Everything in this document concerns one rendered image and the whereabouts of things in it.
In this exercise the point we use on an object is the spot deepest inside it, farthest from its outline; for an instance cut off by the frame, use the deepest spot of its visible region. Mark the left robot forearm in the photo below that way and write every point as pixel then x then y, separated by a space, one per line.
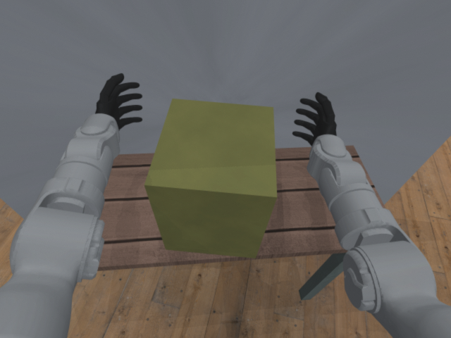
pixel 81 176

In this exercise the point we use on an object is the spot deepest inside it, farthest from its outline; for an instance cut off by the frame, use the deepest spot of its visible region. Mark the carton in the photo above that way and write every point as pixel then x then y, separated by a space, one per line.
pixel 212 181

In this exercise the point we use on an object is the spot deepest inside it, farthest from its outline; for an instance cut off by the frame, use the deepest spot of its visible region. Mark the robot left hand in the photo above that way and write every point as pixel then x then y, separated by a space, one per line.
pixel 110 100

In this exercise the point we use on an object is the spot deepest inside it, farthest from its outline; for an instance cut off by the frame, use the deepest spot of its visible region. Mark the right robot upper arm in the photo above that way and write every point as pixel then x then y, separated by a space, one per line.
pixel 394 283

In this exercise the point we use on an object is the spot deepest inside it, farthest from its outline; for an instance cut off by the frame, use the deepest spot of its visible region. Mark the left robot upper arm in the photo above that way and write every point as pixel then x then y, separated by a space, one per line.
pixel 58 249

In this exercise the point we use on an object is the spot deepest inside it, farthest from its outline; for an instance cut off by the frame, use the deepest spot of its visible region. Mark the table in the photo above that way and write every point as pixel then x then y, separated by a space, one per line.
pixel 300 224

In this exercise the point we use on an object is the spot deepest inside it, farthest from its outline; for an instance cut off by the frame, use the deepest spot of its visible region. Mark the right robot forearm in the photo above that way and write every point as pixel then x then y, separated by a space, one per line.
pixel 359 217

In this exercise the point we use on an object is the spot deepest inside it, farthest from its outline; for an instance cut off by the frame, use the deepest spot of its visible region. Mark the robot right hand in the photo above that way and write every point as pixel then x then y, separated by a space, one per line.
pixel 324 120

